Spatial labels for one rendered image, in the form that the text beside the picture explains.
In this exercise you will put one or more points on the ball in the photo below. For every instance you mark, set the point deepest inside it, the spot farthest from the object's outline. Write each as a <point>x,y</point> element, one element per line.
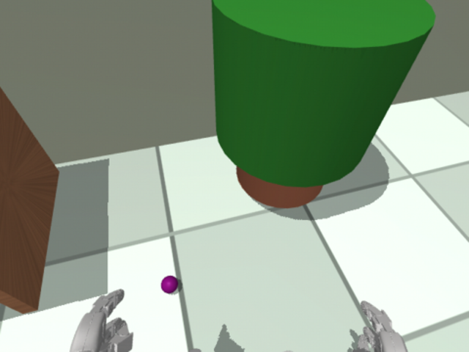
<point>169,284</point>

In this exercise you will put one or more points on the potted plant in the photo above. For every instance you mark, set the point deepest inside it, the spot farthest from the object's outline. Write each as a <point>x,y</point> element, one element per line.
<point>301,86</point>

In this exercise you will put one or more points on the left robot hand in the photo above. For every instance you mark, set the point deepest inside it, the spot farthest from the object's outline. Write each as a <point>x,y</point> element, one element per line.
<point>95,335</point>

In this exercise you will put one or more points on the right robot hand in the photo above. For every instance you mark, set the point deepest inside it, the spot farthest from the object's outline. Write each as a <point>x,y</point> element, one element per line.
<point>383,338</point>

